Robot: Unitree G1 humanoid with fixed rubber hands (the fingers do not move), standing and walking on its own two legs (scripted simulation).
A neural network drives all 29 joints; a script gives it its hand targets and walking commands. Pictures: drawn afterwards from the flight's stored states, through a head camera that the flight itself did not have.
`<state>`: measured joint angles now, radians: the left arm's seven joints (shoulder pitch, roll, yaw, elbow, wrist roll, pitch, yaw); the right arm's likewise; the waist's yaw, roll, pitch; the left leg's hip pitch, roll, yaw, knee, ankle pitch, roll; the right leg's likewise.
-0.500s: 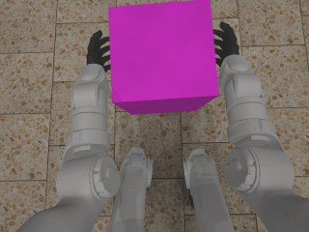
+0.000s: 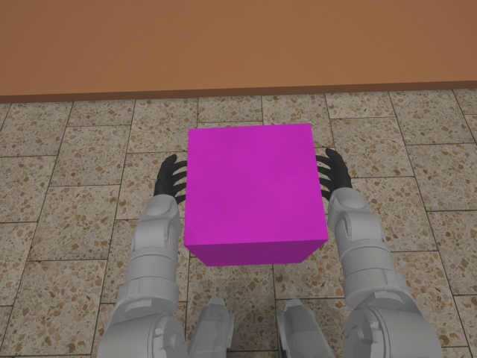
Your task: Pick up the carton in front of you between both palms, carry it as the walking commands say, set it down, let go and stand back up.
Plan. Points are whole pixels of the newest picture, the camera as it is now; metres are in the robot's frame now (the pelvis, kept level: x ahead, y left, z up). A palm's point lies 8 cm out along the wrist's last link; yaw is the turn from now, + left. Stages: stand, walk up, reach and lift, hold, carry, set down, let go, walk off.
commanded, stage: reach and lift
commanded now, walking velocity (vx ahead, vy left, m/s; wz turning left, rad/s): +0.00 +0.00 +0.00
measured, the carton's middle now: (251, 204) +0.42 +0.01 -0.11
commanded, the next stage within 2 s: hold in 1.64 s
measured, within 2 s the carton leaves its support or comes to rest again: neither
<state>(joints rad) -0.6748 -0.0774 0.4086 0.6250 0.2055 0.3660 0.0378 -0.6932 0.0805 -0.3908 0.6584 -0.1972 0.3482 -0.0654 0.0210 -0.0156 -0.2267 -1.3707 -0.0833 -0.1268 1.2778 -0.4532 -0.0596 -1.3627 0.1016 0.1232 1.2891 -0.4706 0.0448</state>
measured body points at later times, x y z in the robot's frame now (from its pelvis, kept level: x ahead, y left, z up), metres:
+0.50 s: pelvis +0.05 +0.00 +0.12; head +0.07 +0.01 +0.57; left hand +0.37 +0.16 +0.10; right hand +0.37 -0.14 +0.10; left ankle +0.07 +0.14 -0.60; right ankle +0.06 -0.13 -0.60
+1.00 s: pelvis +0.04 +0.00 +0.13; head +0.02 +0.01 +0.58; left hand +0.35 +0.16 +0.15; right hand +0.35 -0.15 +0.15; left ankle +0.07 +0.14 -0.60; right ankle +0.06 -0.13 -0.60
